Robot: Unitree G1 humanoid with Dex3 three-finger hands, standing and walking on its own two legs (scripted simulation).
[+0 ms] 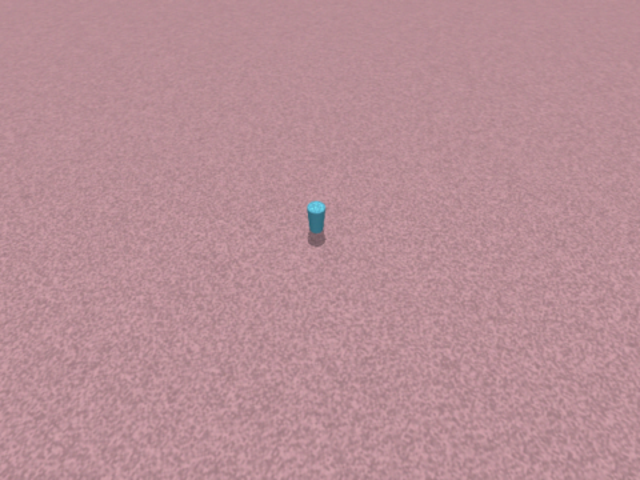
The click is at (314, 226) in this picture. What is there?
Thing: tapered cup
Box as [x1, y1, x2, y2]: [307, 201, 325, 232]
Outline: 310,202 307,206 309,226 311,231 319,232 322,230 325,207 323,203 319,201
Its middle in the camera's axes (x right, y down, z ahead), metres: -0.01 -0.09 +1.69
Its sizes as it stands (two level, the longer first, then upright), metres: 0.076 0.076 0.129
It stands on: the floor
